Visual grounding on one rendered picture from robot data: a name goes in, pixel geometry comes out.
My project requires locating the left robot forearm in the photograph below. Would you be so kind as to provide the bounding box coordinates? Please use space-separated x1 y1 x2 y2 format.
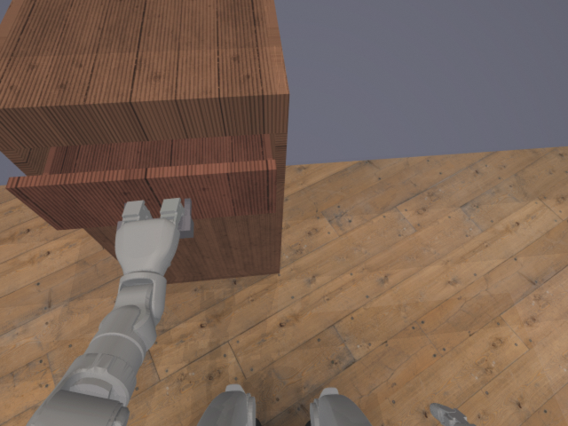
26 271 167 426

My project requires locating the cabinet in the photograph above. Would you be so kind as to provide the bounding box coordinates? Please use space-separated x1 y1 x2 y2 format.
0 0 289 284

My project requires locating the right robot shin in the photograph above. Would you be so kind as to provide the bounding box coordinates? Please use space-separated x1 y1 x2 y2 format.
319 387 339 400

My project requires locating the left robot hand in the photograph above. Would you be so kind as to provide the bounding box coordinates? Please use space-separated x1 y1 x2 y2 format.
115 198 185 276

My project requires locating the left robot upper arm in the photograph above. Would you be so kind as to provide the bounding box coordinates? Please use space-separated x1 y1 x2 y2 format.
35 390 130 426

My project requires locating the drawer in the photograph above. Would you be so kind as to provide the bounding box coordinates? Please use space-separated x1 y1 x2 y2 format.
5 134 277 231

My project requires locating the handle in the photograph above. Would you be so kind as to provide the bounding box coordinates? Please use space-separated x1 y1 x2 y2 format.
116 198 194 239

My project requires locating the left robot thigh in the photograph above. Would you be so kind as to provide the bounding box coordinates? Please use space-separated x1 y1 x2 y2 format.
197 390 256 426

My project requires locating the right robot hand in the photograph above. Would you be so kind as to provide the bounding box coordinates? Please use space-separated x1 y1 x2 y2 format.
430 403 477 426

